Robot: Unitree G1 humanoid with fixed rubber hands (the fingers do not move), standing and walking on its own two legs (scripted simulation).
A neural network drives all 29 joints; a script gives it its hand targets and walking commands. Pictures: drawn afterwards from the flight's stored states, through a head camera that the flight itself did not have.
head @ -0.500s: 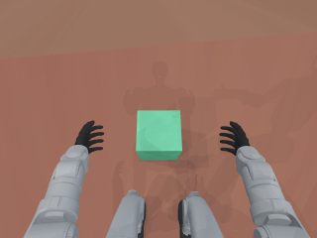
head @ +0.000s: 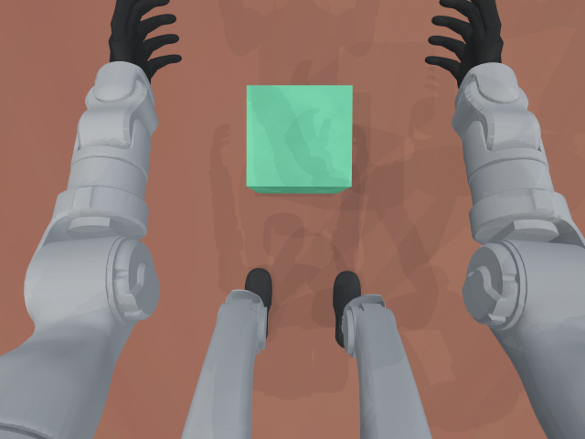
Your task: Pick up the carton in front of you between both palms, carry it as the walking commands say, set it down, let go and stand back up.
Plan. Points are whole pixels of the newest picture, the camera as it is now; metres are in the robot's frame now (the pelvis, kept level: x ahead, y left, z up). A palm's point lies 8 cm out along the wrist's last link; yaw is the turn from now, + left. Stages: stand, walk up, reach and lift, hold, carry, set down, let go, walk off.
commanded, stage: reach and lift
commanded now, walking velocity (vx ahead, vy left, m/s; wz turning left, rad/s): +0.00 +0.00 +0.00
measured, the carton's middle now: (298, 147) +0.52 +0.02 -0.53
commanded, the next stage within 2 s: none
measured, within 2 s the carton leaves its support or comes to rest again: leaves its support in 1.76 s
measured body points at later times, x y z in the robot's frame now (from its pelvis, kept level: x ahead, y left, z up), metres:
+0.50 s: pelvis -0.01 -0.01 -0.16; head +0.35 +0.00 +0.11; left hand +0.52 +0.21 -0.33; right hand +0.54 -0.18 -0.33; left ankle +0.07 +0.12 -0.62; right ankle +0.07 -0.13 -0.62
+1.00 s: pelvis -0.03 +0.00 -0.28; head +0.35 +0.01 -0.06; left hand +0.53 +0.20 -0.47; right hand +0.54 -0.17 -0.48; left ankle +0.07 +0.12 -0.62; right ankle +0.07 -0.13 -0.62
